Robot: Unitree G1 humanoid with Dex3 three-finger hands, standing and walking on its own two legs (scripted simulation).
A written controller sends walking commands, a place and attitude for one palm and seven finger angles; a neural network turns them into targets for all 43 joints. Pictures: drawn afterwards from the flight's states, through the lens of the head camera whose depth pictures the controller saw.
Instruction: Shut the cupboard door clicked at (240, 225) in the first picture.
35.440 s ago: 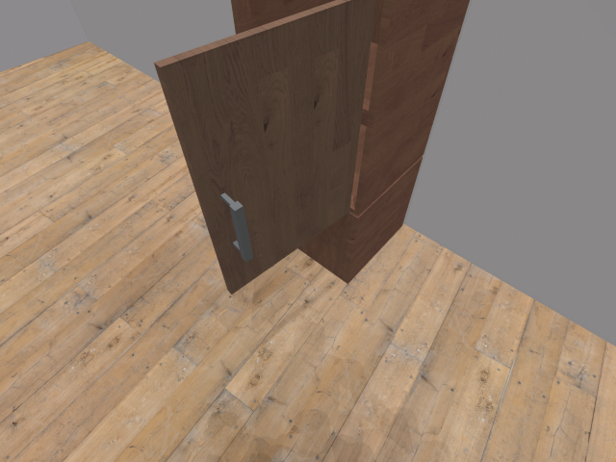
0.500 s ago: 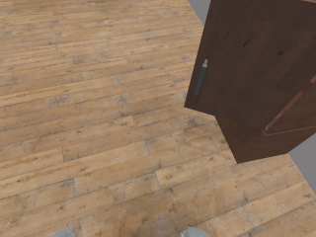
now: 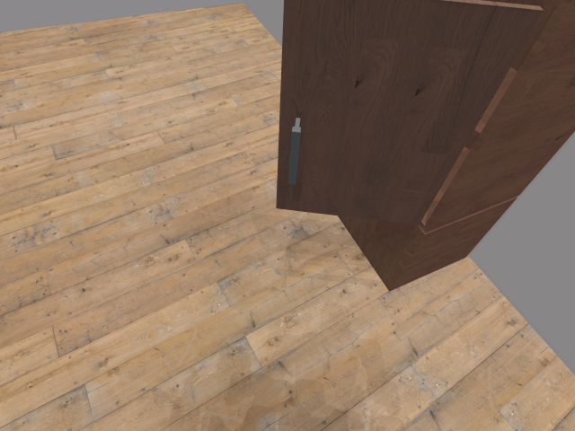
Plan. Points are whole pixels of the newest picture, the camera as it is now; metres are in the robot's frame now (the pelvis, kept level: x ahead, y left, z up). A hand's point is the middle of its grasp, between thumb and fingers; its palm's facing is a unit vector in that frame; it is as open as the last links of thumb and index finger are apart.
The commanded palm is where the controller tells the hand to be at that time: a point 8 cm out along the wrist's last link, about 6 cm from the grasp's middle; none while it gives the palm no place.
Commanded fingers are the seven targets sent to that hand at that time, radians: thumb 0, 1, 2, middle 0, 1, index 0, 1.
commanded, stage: take the last steps up to it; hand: left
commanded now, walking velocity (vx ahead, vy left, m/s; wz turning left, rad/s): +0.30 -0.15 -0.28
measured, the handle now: (294, 152) +0.72 +0.01 -0.09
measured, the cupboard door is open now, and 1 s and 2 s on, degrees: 59 59 59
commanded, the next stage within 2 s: come to a stop and stand still in 0.84 s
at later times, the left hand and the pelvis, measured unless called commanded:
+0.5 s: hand (219, 420) +0.16 +0.11 -0.15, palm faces -0.10 -0.97 -0.22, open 7.4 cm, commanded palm none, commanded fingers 0.00 0.90 0.90 -0.20 -0.30 -0.20 -0.30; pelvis +0.07 -0.07 +0.01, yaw -6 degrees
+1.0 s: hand (257, 349) +0.27 +0.06 -0.16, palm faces -0.08 -0.98 -0.19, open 7.3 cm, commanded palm none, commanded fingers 0.00 0.90 0.90 -0.20 -0.30 -0.20 -0.30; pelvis +0.23 -0.11 +0.01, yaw -6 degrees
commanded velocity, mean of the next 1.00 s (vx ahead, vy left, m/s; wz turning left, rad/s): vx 0.21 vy -0.07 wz -0.06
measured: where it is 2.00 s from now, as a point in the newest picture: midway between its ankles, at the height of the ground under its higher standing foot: (322, 426)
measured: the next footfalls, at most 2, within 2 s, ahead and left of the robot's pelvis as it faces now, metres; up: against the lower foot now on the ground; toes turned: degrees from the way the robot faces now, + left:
right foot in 0.38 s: +0.08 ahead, -0.18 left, +0.00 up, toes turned -11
left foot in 0.76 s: +0.30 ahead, +0.00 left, +0.00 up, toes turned +2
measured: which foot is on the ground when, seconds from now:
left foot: down 0.00-0.38, up 0.40-0.74, down 0.76-1.00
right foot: up 0.00-0.36, down 0.38-0.76, up 0.78-1.00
